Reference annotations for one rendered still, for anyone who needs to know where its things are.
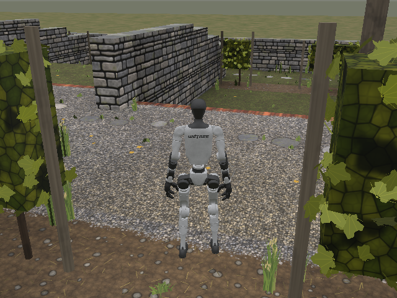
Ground robot right shin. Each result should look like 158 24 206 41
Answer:
210 204 219 246

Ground robot left upper arm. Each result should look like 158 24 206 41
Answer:
171 125 185 160

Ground robot right upper arm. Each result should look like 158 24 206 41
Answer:
212 125 226 161

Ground right robot hand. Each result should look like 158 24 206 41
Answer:
217 182 232 200

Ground robot left forearm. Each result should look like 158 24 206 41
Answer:
166 152 177 183

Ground left robot hand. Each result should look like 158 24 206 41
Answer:
164 181 179 199

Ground robot left thigh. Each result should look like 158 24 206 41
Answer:
177 173 190 219

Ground robot right forearm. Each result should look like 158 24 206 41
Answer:
219 152 231 184

